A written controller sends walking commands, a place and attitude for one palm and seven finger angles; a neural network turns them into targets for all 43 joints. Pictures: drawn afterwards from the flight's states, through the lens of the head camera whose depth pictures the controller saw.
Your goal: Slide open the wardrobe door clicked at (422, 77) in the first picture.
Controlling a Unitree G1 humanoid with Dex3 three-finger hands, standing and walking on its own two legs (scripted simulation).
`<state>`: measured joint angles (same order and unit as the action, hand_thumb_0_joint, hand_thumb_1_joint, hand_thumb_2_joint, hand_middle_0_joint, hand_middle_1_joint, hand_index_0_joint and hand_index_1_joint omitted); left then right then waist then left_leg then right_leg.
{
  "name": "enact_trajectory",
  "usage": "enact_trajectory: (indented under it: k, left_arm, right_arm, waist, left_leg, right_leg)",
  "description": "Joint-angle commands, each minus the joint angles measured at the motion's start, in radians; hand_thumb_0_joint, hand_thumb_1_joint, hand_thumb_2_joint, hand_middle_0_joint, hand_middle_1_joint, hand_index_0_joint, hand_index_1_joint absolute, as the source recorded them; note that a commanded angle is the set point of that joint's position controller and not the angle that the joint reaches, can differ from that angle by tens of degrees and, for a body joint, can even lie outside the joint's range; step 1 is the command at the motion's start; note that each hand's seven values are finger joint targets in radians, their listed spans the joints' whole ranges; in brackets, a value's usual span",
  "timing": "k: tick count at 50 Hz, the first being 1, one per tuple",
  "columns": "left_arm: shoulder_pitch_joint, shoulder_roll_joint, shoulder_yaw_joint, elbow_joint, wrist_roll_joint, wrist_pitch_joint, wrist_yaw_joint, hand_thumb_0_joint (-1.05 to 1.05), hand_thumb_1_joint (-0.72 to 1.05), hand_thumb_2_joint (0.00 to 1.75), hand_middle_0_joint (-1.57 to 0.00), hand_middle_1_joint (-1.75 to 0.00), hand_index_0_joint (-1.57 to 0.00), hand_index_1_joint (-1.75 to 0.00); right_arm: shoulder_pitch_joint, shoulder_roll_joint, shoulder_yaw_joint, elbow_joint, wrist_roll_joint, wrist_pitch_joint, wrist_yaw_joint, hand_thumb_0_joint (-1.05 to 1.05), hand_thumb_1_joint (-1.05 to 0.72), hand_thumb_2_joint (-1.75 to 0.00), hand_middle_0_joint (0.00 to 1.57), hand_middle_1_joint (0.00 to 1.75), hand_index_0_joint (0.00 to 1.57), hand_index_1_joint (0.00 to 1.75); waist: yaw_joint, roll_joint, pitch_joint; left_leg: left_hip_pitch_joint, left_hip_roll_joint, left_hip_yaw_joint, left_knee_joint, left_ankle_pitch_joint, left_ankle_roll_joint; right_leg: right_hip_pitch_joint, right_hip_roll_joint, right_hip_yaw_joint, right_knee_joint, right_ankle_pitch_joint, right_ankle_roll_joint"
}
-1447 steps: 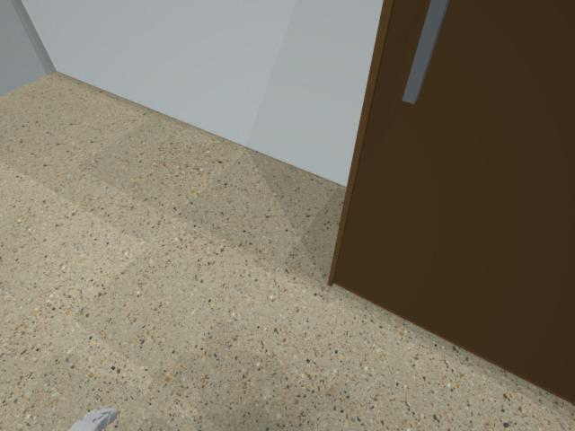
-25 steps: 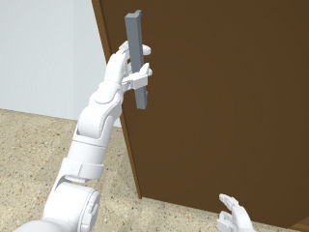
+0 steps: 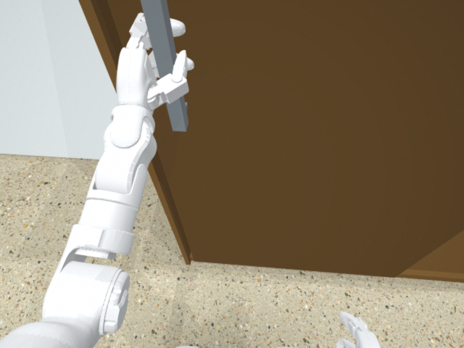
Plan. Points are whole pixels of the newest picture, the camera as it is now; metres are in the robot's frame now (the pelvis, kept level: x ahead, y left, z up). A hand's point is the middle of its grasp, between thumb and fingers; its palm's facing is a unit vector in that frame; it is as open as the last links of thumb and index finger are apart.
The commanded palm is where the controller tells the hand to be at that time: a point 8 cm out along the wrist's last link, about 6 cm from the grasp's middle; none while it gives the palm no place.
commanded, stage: step sideways, sliding the door along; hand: left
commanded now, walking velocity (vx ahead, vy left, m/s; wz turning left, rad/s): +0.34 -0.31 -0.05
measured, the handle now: (170, 57) +0.48 +0.13 +0.24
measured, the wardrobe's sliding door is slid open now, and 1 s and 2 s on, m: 0.02 0.19 0.50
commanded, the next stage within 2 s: none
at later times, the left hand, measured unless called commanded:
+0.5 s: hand (201, 80) +0.44 +0.08 +0.23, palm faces +0.18 -0.98 -0.06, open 6.6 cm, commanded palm +0.42 +0.06 +0.22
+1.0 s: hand (300, 86) +0.44 -0.07 +0.23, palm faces +0.24 -0.97 -0.07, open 7.1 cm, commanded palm +0.41 -0.09 +0.22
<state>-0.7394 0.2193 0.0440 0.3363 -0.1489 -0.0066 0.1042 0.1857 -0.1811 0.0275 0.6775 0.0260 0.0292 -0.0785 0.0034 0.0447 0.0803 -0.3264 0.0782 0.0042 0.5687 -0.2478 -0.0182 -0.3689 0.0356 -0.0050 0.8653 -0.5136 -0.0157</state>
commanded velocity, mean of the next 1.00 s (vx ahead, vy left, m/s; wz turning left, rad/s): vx -0.09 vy -0.28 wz -0.17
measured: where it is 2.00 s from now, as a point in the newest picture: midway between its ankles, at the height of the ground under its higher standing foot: outside the picture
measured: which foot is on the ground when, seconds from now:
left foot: down 0.00-0.66, up 0.68-0.84, down 0.86-1.00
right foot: up 0.00-0.06, down 0.08-0.28, up 0.30-0.64, down 0.66-0.86, up 0.88-1.00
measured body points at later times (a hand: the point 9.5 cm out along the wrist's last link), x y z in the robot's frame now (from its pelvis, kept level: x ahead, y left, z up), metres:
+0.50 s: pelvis +0.05 -0.11 +0.00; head +0.14 -0.07 +0.44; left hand +0.42 +0.13 +0.23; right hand +0.30 -0.27 -0.10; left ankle +0.05 +0.07 -0.73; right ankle +0.11 -0.29 -0.65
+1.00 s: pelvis +0.10 -0.24 +0.00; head +0.20 -0.20 +0.44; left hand +0.42 -0.02 +0.23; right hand +0.34 -0.43 -0.09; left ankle +0.09 -0.09 -0.73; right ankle +0.14 -0.39 -0.65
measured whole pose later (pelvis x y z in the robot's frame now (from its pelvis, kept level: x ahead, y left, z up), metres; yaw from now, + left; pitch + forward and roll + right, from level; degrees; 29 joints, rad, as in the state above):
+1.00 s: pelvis +0.10 -0.24 +0.00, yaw +6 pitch -3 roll -3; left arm -0.42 0.15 -0.01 -0.30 0.02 -0.06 0.12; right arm 0.10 -0.22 -0.05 0.56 0.03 -0.06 0.06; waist 0.12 0.03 0.27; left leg -0.23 0.20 0.12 0.59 -0.30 -0.06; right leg -0.51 -0.02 -0.04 1.12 -0.47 0.03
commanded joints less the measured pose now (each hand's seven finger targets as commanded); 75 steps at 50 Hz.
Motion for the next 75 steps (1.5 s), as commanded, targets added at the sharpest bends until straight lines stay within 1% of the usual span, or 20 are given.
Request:
enact_trajectory:
  k: [1,3,5,6,12,14,15,22,29,32,35,36,40,43,50,58,63,69,72,75]
  left_arm:
    - [-0.609,0.091,0.0,-0.314,0.028,-0.139,-0.033,0.0,0.9,0.9,-0.45,-1.4,-0.45,-1.4]
    - [-0.582,0.08,-0.021,-0.331,0.035,-0.136,-0.037,0.0,0.9,0.9,-0.45,-1.4,-0.45,-1.4]
    - [-0.552,0.099,-0.008,-0.331,0.046,-0.131,-0.025,0.0,0.9,0.9,-0.45,-1.4,-0.45,-1.4]
    - [-0.536,0.08,-0.02,-0.327,0.054,-0.126,-0.019,0.0,0.9,0.9,-0.45,-1.4,-0.45,-1.4]
    - [-0.568,-0.08,-0.167,-0.481,0.067,-0.18,-0.033,0.0,0.9,0.9,-0.45,-1.4,-0.45,-1.4]
    - [-0.572,-0.153,-0.244,-0.542,0.041,-0.199,-0.051,0.0,0.9,0.9,-0.45,-1.4,-0.45,-1.4]
    - [-0.604,-0.133,-0.242,-0.549,0.043,-0.208,-0.058,0.0,0.9,0.9,-0.45,-1.4,-0.45,-1.4]
    - [-0.537,-0.148,-0.281,-0.638,0.078,-0.17,-0.087,0.0,0.9,0.9,-0.45,-1.4,-0.45,-1.4]
    - [-0.364,-0.09,-0.235,-0.709,0.062,-0.159,-0.085,0.0,0.9,0.9,-0.45,-1.4,-0.45,-1.4]
    - [-0.28,-0.016,-0.185,-0.774,0.084,-0.17,-0.073,0.0,0.9,0.9,-0.45,-1.4,-0.45,-1.4]
    - [-0.109,0.091,-0.109,-0.856,0.103,-0.151,-0.054,0.0,0.9,0.9,-0.45,-1.4,-0.45,-1.4]
    - [-0.128,0.089,-0.104,-0.928,0.087,-0.159,-0.059,0.0,0.9,0.9,-0.45,-1.4,-0.45,-1.4]
    - [-0.098,-0.012,-0.158,-1.045,0.072,-0.225,-0.033,0.0,0.9,0.9,-0.45,-1.4,-0.45,-1.4]
    - [-0.04,-0.081,-0.238,-1.053,0.086,-0.25,-0.055,0.0,0.9,0.9,-0.45,-1.4,-0.45,-1.4]
    - [-0.095,-0.146,-0.296,-0.949,0.132,-0.204,-0.075,0.0,0.9,0.9,-0.45,-1.4,-0.45,-1.4]
    - [-0.018,-0.107,-0.273,-0.961,0.113,-0.196,-0.052,0.0,0.9,0.9,-0.45,-1.4,-0.45,-1.4]
    - [0.121,0.022,-0.177,-0.997,0.111,-0.183,-0.031,0.0,0.9,0.9,-0.45,-1.4,-0.45,-1.4]
    - [0.089,-0.021,-0.182,-1.075,0.111,-0.288,-0.027,0.0,0.9,0.9,-0.45,-1.4,-0.45,-1.4]
    - [0.051,-0.034,-0.191,-1.018,0.122,-0.285,-0.058,0.0,0.9,0.9,-0.45,-1.4,-0.45,-1.4]
    - [-0.086,0.008,-0.122,-0.971,0.141,-0.26,-0.05,0.0,0.9,0.9,-0.45,-1.4,-0.45,-1.4]
  right_arm:
    - [-0.116,-0.155,-0.062,-0.146,0.013,-0.056,-0.01,0.0,-0.9,-0.9,0.2,0.3,0.2,0.3]
    - [-0.131,-0.143,-0.052,-0.163,0.029,-0.058,-0.017,0.0,-0.9,-0.9,0.2,0.3,0.2,0.3]
    - [-0.198,-0.108,-0.041,-0.177,0.03,-0.068,-0.029,0.0,-0.9,-0.9,0.2,0.3,0.2,0.3]
    - [-0.201,-0.121,-0.049,-0.15,0.021,-0.08,-0.032,0.0,-0.9,-0.9,0.2,0.3,0.2,0.3]
    - [-0.132,-0.105,-0.056,-0.12,0.001,-0.07,-0.015,0.0,-0.9,-0.9,0.2,0.3,0.2,0.3]
    - [-0.118,-0.178,-0.096,-0.149,0.004,-0.072,0.012,0.0,-0.9,-0.9,0.2,0.3,0.2,0.3]
    - [-0.139,-0.157,-0.087,-0.149,0.018,-0.08,0.043,0.0,-0.9,-0.9,0.2,0.3,0.2,0.3]
    - [-0.162,-0.165,-0.119,-0.175,0.026,-0.065,0.084,0.0,-0.9,-0.9,0.2,0.3,0.2,0.3]
    - [-0.166,-0.136,-0.095,-0.251,0.035,-0.116,0.08,0.0,-0.9,-0.9,0.2,0.3,0.2,0.3]
    - [-0.167,-0.104,-0.08,-0.264,0.059,-0.132,0.085,0.0,-0.9,-0.9,0.2,0.3,0.2,0.3]
    - [-0.233,-0.059,-0.051,-0.254,0.026,-0.159,0.051,0.0,-0.9,-0.9,0.2,0.3,0.2,0.3]
    - [-0.218,-0.076,-0.074,-0.255,0.027,-0.16,0.046,0.0,-0.9,-0.9,0.2,0.3,0.2,0.3]
    - [-0.212,-0.082,-0.049,-0.216,0.026,-0.134,0.055,0.0,-0.9,-0.9,0.2,0.3,0.2,0.3]
    - [-0.194,-0.176,-0.116,-0.292,0.022,-0.104,0.089,0.0,-0.9,-0.9,0.2,0.3,0.2,0.3]
    - [-0.166,-0.157,-0.116,-0.294,0.014,-0.15,0.144,0.0,-0.9,-0.9,0.2,0.3,0.2,0.3]
    - [-0.145,-0.124,-0.086,-0.3,0.032,-0.186,0.119,0.0,-0.9,-0.9,0.2,0.3,0.2,0.3]
    - [-0.203,-0.082,-0.071,-0.266,0.026,-0.194,0.08,0.0,-0.9,-0.9,0.2,0.3,0.2,0.3]
    - [-0.207,-0.072,-0.07,-0.231,-0.002,-0.132,0.075,0.0,-0.9,-0.9,0.2,0.3,0.2,0.3]
    - [-0.175,-0.151,-0.126,-0.276,-0.011,-0.106,0.092,0.0,-0.9,-0.9,0.2,0.3,0.2,0.3]
    - [-0.217,-0.14,-0.11,-0.257,-0.015,-0.108,0.113,0.0,-0.9,-0.9,0.2,0.3,0.2,0.3]
  waist:
    - [-0.028,0.188,-0.418]
    - [-0.015,0.037,-0.428]
    - [0.015,-0.354,-0.326]
    - [0.038,-0.28,-0.312]
    - [-0.054,-0.125,-0.367]
    - [-0.057,0.28,-0.47]
    - [-0.055,0.133,-0.477]
    - [-0.042,0.178,-0.346]
    - [-0.041,0.312,-0.394]
    - [-0.011,0.05,-0.407]
    - [0.031,-0.327,-0.37]
    - [0.032,-0.462,-0.376]
    - [-0.043,-0.235,-0.422]
    - [-0.003,0.172,-0.506]
    - [-0.021,0.235,-0.315]
    - [-0.03,0.226,-0.348]
    - [0.044,-0.4,-0.373]
    - [-0.025,-0.233,-0.44]
    - [-0.007,0.112,-0.512]
    - [-0.021,0.155,-0.394]
  left_leg:
    - [0.235,0.231,-0.147,-0.059,0.158,0.173]
    - [-0.006,0.116,-0.011,0.122,-0.017,0.1]
    - [-0.315,-0.059,0.031,0.539,-0.36,0.023]
    - [-0.354,-0.038,-0.032,0.651,-0.359,0.028]
    - [0.236,0.011,0.101,-0.053,0.071,0.022]
    - [0.717,0.475,-0.542,-0.137,0.642,0.21]
    - [0.682,0.547,-0.579,-0.123,0.619,0.283]
    - [0.419,0.328,-0.041,-0.133,0.502,0.156]
    - [0.508,0.286,0.08,0.008,0.819,0.074]
    - [0.326,0.164,0.089,0.254,0.523,0.095]
    - [-0.12,-0.045,0.025,0.595,-0.514,-0.014]
    - [-0.124,-0.01,-0.006,0.628,-0.499,-0.01]
    - [0.09,0.037,0.064,-0.016,-0.046,-0.024]
    - [0.693,0.513,-0.3,-0.059,1.289,0.192]
    - [0.454,0.362,0.063,-0.103,0.795,0.121]
    - [0.395,0.298,0.113,0.056,0.633,0.065]
    - [-0.126,-0.034,-0.003,0.632,-0.546,-0.007]
    - [0.162,0.031,0.083,-0.067,0.036,-0.029]
    - [0.676,0.55,-0.316,-0.101,1.212,0.223]
    - [0.53,0.532,-0.153,-0.116,0.865,0.219]
  right_leg:
    - [0.118,-0.032,-0.047,-0.221,0.076,-0.001]
    - [0.372,-0.072,-0.023,-0.392,0.174,-0.023]
    - [0.402,-0.368,0.422,-0.609,0.199,-0.178]
    - [0.426,-0.422,0.426,-0.563,0.332,-0.233]
    - [0.184,-0.195,-0.042,-0.131,0.697,-0.101]
    - [-0.355,-0.037,-0.009,0.35,-0.037,0.001]
    - [-0.349,-0.084,0.129,0.498,0.002,-0.019]
    - [-0.239,-0.123,-0.002,0.261,0.188,0.05]
    - [-0.01,-0.034,-0.128,-0.168,0.208,0.067]
    - [0.283,-0.072,-0.095,-0.445,0.727,0.051]
    - [0.435,-0.382,0.199,-0.332,1.701,-0.087]
    - [0.434,-0.377,0.225,-0.31,1.597,-0.111]
    - [0.426,-0.267,0.037,-0.165,1.31,-0.072]
    - [-0.2,-0.096,0.021,0.202,-0.094,0.039]
    - [-0.188,-0.095,-0.016,0.224,0.122,0.063]
    - [0.131,-0.022,-0.117,-0.27,0.31,0.072]
    - [0.395,-0.39,0.305,-0.355,1.682,-0.118]
    - [0.407,-0.236,0.081,-0.177,1.293,-0.089]
    - [-0.213,-0.073,0.05,0.223,-0.095,0.036]
    - [-0.304,-0.11,0.104,0.351,-0.014,0.041]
